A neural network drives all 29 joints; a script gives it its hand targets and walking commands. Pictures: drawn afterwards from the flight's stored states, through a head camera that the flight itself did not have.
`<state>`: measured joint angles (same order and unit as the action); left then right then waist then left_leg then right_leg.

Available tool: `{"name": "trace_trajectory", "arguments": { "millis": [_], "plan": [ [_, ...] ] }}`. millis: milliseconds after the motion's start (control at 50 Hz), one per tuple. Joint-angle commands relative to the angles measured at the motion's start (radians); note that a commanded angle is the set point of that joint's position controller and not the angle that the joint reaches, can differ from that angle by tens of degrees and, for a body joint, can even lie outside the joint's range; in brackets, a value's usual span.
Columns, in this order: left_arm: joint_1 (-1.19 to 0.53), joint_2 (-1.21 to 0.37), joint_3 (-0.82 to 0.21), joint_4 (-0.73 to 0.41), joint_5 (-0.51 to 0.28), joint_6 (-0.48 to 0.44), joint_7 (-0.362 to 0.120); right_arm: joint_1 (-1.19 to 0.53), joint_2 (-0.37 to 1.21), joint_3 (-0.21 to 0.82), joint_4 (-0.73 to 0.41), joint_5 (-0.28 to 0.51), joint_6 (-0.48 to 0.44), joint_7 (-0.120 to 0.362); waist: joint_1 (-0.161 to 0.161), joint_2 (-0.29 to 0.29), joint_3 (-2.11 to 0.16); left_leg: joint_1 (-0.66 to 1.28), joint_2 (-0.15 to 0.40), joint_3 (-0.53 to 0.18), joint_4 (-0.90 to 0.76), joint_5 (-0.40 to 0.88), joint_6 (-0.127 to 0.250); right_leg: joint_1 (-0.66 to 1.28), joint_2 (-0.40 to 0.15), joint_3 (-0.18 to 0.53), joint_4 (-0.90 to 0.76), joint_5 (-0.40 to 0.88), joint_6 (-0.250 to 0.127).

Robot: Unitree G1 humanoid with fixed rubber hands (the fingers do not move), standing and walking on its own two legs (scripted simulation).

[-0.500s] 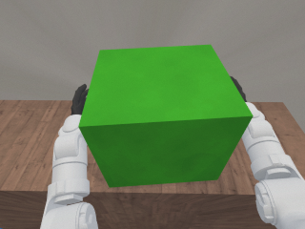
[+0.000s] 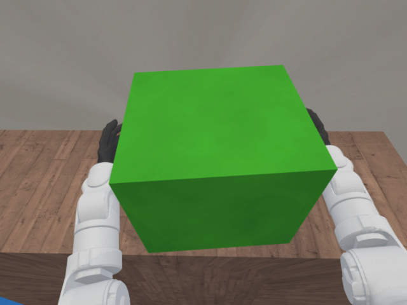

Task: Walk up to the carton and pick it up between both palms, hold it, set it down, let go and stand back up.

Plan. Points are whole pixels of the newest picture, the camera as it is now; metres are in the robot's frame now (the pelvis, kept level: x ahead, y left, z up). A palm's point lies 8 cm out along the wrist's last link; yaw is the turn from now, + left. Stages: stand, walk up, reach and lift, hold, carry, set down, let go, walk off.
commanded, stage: set down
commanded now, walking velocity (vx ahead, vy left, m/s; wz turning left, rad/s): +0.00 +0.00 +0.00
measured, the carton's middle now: (214, 160) +0.41 -0.01 +0.07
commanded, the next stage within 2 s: none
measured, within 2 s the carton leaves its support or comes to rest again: rests again in 0.68 s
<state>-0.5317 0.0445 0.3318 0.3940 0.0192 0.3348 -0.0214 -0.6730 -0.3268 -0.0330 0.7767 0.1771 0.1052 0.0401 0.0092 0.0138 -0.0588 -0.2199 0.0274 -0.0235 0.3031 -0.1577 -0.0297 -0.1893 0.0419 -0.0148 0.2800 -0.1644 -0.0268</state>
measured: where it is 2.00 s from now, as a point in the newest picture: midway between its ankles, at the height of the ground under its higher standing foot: outside the picture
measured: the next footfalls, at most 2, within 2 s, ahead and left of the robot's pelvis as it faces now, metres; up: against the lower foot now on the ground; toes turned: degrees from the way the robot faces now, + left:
none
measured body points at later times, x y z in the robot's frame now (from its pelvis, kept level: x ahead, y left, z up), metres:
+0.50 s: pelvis +0.00 +0.00 +0.00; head +0.01 +0.00 +0.45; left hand +0.39 +0.20 +0.12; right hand +0.41 -0.22 +0.11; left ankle -0.01 +0.14 -0.75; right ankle -0.02 -0.09 -0.75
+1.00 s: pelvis +0.00 +0.00 +0.00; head +0.05 +0.00 +0.45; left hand +0.40 +0.20 +0.08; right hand +0.43 -0.21 +0.09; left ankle -0.01 +0.14 -0.75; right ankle -0.02 -0.09 -0.75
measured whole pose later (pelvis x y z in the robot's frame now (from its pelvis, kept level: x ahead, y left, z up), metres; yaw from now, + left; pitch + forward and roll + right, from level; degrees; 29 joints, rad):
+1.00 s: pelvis +0.00 +0.00 +0.00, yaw +0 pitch +5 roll +0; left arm -0.60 0.10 0.27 0.61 0.00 0.17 0.05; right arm -0.71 -0.31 -0.12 0.85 0.19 -0.02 0.09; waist 0.02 0.01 0.00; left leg -0.24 0.02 -0.02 0.29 -0.15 -0.03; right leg -0.22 0.04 -0.01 0.28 -0.16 -0.03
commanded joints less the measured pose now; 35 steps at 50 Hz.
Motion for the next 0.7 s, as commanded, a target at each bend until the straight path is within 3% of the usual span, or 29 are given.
{"name": "trace_trajectory", "arguments": {
  "millis": [0, 20, 40, 60, 80, 120, 140, 200, 220, 240, 260, 280, 300, 320, 340, 360, 380, 400, 420, 440, 460, 480, 500, 520, 540, 580, 620, 660, 680],
  "plan": [
    [-0.618, -0.388, -0.480, -0.146, -0.034, -0.100, -0.050, -0.585, 0.516, 0.132, -0.188, -0.039, -0.106, 0.175, -0.019, -0.002, -0.502, 0.201, -0.018, 0.020, 0.020, 0.323, -0.021, 0.084, -0.007, -0.041, 0.014, 0.401, 0.052],
    [-0.602, -0.372, -0.430, -0.063, -0.003, -0.090, -0.066, -0.562, 0.504, 0.101, -0.141, -0.073, -0.096, 0.175, -0.019, -0.040, -0.425, 0.169, -0.027, 0.036, 0.002, 0.264, -0.010, 0.128, -0.015, -0.030, -0.001, 0.378, 0.054],
    [-0.609, -0.395, -0.444, -0.098, 0.013, -0.095, -0.068, -0.566, 0.520, 0.105, -0.155, -0.075, -0.096, 0.174, -0.025, -0.012, -0.440, 0.194, -0.022, 0.025, 0.000, 0.279, -0.013, 0.123, -0.014, -0.032, 0.001, 0.363, 0.052],
    [-0.616, -0.359, -0.440, -0.114, -0.003, -0.097, -0.067, -0.567, 0.518, 0.117, -0.174, -0.057, -0.110, 0.173, -0.008, -0.008, -0.477, 0.174, -0.026, 0.041, 0.010, 0.306, -0.018, 0.151, -0.017, -0.027, 0.011, 0.430, 0.049],
    [-0.551, -0.375, -0.403, -0.087, 0.009, -0.095, -0.069, -0.548, 0.505, 0.107, -0.167, -0.064, -0.116, 0.174, 0.000, -0.062, -0.461, 0.164, -0.027, 0.037, -0.001, 0.279, -0.005, 0.151, -0.008, -0.033, 0.023, 0.425, 0.062],
    [-0.548, -0.353, -0.401, -0.066, 0.013, -0.112, -0.077, -0.548, 0.521, 0.105, -0.190, -0.078, -0.127, 0.174, 0.001, -0.063, -0.425, 0.127, -0.035, 0.039, -0.019, 0.254, 0.005, 0.188, -0.021, -0.023, 0.031, 0.459, 0.067],
    [-0.541, -0.380, -0.421, -0.074, 0.015, -0.107, -0.074, -0.570, 0.510, 0.111, -0.197, -0.068, -0.132, 0.175, -0.008, -0.032, -0.462, 0.159, -0.035, 0.029, -0.003, 0.292, -0.007, 0.177, -0.014, -0.025, 0.030, 0.460, 0.063],
    [-0.541, -0.348, -0.363, -0.050, 0.045, -0.116, -0.081, -0.556, 0.519, 0.112, -0.165, -0.080, -0.132, 0.174, 0.023, -0.068, -0.410, 0.124, -0.037, 0.049, -0.017, 0.248, 0.011, 0.191, -0.027, -0.013, 0.028, 0.470, 0.077],
    [-0.576, -0.363, -0.391, -0.082, 0.026, -0.126, -0.080, -0.557, 0.547, 0.124, -0.181, -0.066, -0.138, 0.178, 0.000, -0.053, -0.455, 0.114, -0.036, 0.043, -0.019, 0.237, 0.008, 0.201, -0.024, -0.019, 0.044, 0.487, 0.073],
    [-0.544, -0.357, -0.364, -0.051, 0.033, -0.130, -0.082, -0.551, 0.539, 0.120, -0.186, -0.080, -0.142, 0.175, 0.010, -0.083, -0.469, 0.105, -0.033, 0.044, -0.025, 0.224, 0.015, 0.214, -0.024, -0.010, 0.035, 0.469, 0.074],
    [-0.509, -0.361, -0.350, -0.026, 0.062, -0.132, -0.083, -0.538, 0.539, 0.112, -0.166, -0.083, -0.144, 0.182, 0.017, -0.053, -0.439, 0.094, -0.034, 0.036, -0.024, 0.232, 0.014, 0.215, -0.028, -0.013, 0.048, 0.493, 0.080],
    [-0.530, -0.348, -0.359, -0.038, 0.041, -0.138, -0.084, -0.577, 0.553, 0.135, -0.203, -0.076, -0.145, 0.177, 0.038, -0.076, -0.473, 0.082, -0.038, 0.049, -0.025, 0.231, 0.017, 0.230, -0.031, -0.003, 0.043, 0.491, 0.077],
    [-0.468, -0.350, -0.371, -0.027, 0.037, -0.130, -0.091, -0.506, 0.503, 0.102, -0.172, -0.088, -0.151, 0.185, 0.009, -0.058, -0.437, 0.092, -0.031, 0.037, -0.027, 0.237, 0.014, 0.227, -0.026, -0.024, 0.057, 0.529, 0.077],
    [-0.442, -0.384, -0.352, -0.056, 0.051, -0.129, -0.091, -0.467, 0.525, 0.096, -0.140, -0.076, -0.147, 0.182, 0.003, -0.045, -0.423, 0.131, -0.030, 0.040, -0.024, 0.253, 0.010, 0.208, -0.019, -0.026, 0.043, 0.480, 0.072],
    [-0.406, -0.376, -0.346, -0.076, 0.057, -0.137, -0.096, -0.404, 0.510, 0.092, -0.152, -0.093, -0.150, 0.182, -0.007, -0.077, -0.408, 0.128, -0.030, 0.033, -0.028, 0.264, 0.012, 0.256, -0.025, -0.029, 0.043, 0.524, 0.076],
    [-0.484, -0.333, -0.325, -0.026, 0.062, -0.135, -0.097, -0.495, 0.511, 0.092, -0.135, -0.098, -0.137, 0.182, 0.013, -0.061, -0.336, 0.104, -0.032, 0.037, -0.040, 0.221, 0.020, 0.221, -0.033, -0.016, 0.037, 0.463, 0.080],
    [-0.469, -0.336, -0.326, -0.023, 0.068, -0.139, -0.099, -0.490, 0.508, 0.088, -0.146, -0.094, -0.151, 0.179, 0.016, -0.084, -0.390, 0.116, -0.030, 0.044, -0.029, 0.221, 0.019, 0.215, -0.033, -0.019, 0.042, 0.493, 0.083],
    [-0.496, -0.304, -0.280, 0.026, 0.086, -0.143, -0.104, -0.507, 0.519, 0.062, -0.127, -0.122, -0.147, 0.181, 0.020, -0.090, -0.370, 0.054, -0.044, 0.051, -0.050, 0.146, 0.029, 0.228, -0.037, -0.004, 0.034, 0.428, 0.081],
    [-0.471, -0.296, -0.241, 0.027, 0.098, -0.143, -0.112, -0.499, 0.513, 0.056, -0.139, -0.130, -0.146, 0.184, 0.044, -0.109, -0.321, 0.041, -0.041, 0.058, -0.066, 0.122, 0.040, 0.243, -0.047, -0.001, 0.041, 0.390, 0.085],
    [-0.464, -0.316, -0.280, 0.040, 0.082, -0.142, -0.111, -0.504, 0.511, 0.029, -0.127, -0.144, -0.152, 0.179, 0.014, -0.087, -0.328, 0.042, -0.043, 0.051, -0.063, 0.127, 0.034, 0.227, -0.041, -0.014, 0.032, 0.385, 0.077],
    [-0.492, -0.324, -0.283, -0.018, 0.085, -0.153, -0.104, -0.481, 0.504, 0.064, -0.105, -0.121, -0.154, 0.188, 0.024, -0.059, -0.328, 0.087, -0.037, 0.052, -0.060, 0.159, 0.027, 0.229, -0.044, -0.010, 0.036, 0.404, 0.085],
    [-0.364, -0.328, -0.293, -0.021, 0.076, -0.145, -0.101, -0.390, 0.456, 0.050, -0.092, -0.119, -0.162, 0.195, 0.004, -0.069, -0.315, 0.138, -0.032, 0.043, -0.052, 0.202, 0.025, 0.218, -0.023, -0.039, 0.025, 0.410, 0.075],
    [-0.465, -0.321, -0.265, 0.019, 0.097, -0.141, -0.098, -0.472, 0.475, 0.043, -0.064, -0.117, -0.150, 0.199, 0.036, -0.051, -0.265, 0.127, -0.027, 0.053, -0.052, 0.172, 0.019, 0.174, -0.025, -0.025, 0.024, 0.315, 0.074],
    [-0.443, -0.324, -0.269, -0.015, 0.095, -0.145, -0.095, -0.446, 0.476, 0.034, -0.102, -0.131, -0.161, 0.200, 0.023, -0.080, -0.345, 0.136, -0.023, 0.052, -0.049, 0.178, 0.024, 0.182, -0.025, -0.030, 0.028, 0.380, 0.078],
    [-0.431, -0.330, -0.271, 0.005, 0.099, -0.147, -0.094, -0.434, 0.460, -0.001, -0.080, -0.150, -0.158, 0.194, 0.004, -0.057, -0.330, 0.119, -0.027, 0.052, -0.044, 0.190, 0.019, 0.191, -0.028, -0.034, 0.021, 0.363, 0.070],
    [-0.395, -0.296, -0.250, 0.028, 0.100, -0.149, -0.095, -0.429, 0.452, 0.022, -0.074, -0.145, -0.165, 0.186, 0.017, -0.092, -0.300, 0.113, -0.029, 0.056, -0.049, 0.183, 0.028, 0.178, -0.034, -0.027, 0.021, 0.395, 0.081],
    [-0.427, -0.251, -0.211, 0.018, 0.104, -0.163, -0.088, -0.422, 0.432, 0.020, -0.091, -0.147, -0.170, 0.181, 0.020, -0.091, -0.339, 0.074, -0.034, 0.056, -0.051, 0.173, 0.036, 0.242, -0.043, -0.011, 0.044, 0.470, 0.090],
    [-0.435, -0.224, -0.217, 0.028, 0.104, -0.159, -0.085, -0.456, 0.384, 0.007, -0.086, -0.137, -0.171, 0.183, 0.018, -0.098, -0.331, 0.060, -0.037, 0.057, -0.065, 0.159, 0.036, 0.242, -0.037, -0.007, 0.048, 0.457, 0.084],
    [-0.491, -0.207, -0.224, 0.032, 0.092, -0.166, -0.078, -0.487, 0.363, -0.004, -0.080, -0.131, -0.173, 0.180, 0.034, -0.076, -0.340, 0.079, -0.035, 0.063, -0.060, 0.157, 0.028, 0.204, -0.036, -0.018, 0.048, 0.408, 0.086]
  ]
}}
